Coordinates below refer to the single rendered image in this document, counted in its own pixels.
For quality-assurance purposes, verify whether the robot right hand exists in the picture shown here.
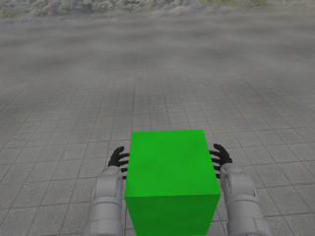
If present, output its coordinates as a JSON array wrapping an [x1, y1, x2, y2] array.
[[209, 144, 232, 179]]

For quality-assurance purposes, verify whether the robot right forearm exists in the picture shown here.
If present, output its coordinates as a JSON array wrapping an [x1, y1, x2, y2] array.
[[220, 162, 273, 236]]

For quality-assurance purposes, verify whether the carton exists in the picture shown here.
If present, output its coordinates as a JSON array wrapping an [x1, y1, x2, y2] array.
[[124, 129, 221, 236]]

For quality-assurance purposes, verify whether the robot left hand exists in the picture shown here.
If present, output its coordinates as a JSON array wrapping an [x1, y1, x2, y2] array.
[[107, 147, 130, 180]]

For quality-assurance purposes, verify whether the robot left forearm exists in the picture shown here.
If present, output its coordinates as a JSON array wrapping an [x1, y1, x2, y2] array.
[[82, 165, 123, 236]]

